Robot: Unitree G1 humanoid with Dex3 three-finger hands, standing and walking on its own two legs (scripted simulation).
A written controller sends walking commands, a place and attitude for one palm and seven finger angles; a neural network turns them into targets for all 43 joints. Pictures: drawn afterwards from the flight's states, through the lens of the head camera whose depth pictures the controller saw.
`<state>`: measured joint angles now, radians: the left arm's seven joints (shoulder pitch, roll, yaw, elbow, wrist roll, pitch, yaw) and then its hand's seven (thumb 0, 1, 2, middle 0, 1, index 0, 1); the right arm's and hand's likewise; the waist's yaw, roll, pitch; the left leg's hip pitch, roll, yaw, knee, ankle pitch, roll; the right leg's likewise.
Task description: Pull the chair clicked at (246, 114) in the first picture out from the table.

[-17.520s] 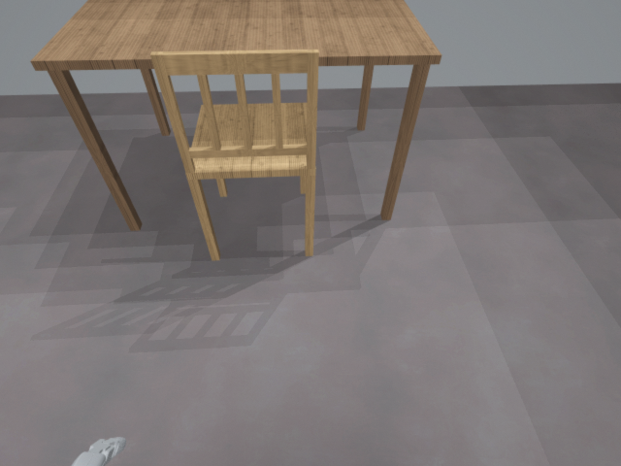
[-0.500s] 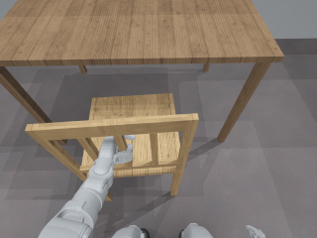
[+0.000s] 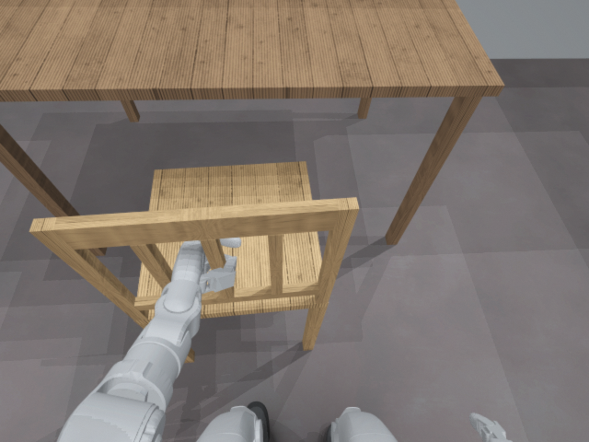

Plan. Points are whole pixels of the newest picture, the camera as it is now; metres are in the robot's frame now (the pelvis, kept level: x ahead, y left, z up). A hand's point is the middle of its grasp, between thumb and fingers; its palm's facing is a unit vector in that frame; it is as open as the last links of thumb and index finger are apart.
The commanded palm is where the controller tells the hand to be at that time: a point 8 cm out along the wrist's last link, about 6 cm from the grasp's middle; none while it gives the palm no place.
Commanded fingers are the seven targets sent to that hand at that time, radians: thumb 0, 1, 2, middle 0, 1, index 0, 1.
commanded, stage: step backward, pulling the chair out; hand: left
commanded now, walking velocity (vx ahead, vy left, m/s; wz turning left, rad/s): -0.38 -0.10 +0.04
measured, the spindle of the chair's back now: (220, 268) +0.38 +0.13 -0.10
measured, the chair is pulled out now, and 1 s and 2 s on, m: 0.20 0.36 0.63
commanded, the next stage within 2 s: stop walking, hand still on the chair in 1.54 s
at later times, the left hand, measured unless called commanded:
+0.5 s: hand (226, 305) +0.30 +0.11 -0.06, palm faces -0.05 -0.98 -0.17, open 5.5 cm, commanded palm +0.29 +0.16 -0.06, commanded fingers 0.00 0.90 0.90 -0.50 -1.45 -0.50 -1.45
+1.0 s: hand (217, 381) +0.20 +0.11 -0.06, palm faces -0.05 -0.98 -0.17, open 5.5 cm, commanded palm +0.19 +0.16 -0.06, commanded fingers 0.00 0.90 0.90 -0.50 -1.45 -0.50 -1.45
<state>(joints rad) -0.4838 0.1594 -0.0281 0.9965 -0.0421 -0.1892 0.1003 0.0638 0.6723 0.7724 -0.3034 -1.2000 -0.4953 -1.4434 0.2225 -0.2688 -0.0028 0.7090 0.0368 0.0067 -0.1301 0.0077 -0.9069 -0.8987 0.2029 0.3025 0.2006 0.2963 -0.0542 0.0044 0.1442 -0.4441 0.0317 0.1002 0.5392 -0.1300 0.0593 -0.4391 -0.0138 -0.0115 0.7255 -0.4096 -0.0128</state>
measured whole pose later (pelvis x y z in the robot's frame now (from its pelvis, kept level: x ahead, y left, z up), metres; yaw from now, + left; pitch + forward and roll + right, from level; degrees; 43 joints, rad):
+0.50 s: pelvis -0.06 -0.01 +0.00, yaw -1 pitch +2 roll +0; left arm -0.49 0.17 0.01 0.95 -0.02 -0.15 0.09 0.06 0.66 0.78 -0.30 -1.21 -0.50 -1.44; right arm 0.17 -0.29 -0.01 0.74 0.03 0.02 -0.12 0.01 -0.91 -0.90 0.20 0.30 0.20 0.30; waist -0.04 -0.03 0.16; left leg -0.33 -0.02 -0.03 0.55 -0.26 0.00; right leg -0.42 -0.08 -0.02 0.62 -0.20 0.03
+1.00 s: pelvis -0.16 -0.01 +0.00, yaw -1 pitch +2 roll +0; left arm -0.47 0.18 -0.01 0.88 -0.03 -0.10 0.08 0.06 0.66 0.78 -0.28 -1.24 -0.50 -1.44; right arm 0.15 -0.24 0.01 0.69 0.01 0.05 -0.10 0.01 -0.91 -0.90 0.20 0.30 0.20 0.30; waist -0.03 -0.02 0.18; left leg -0.36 0.01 -0.03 0.55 -0.23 -0.01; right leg -0.41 -0.04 -0.02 0.67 -0.36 0.01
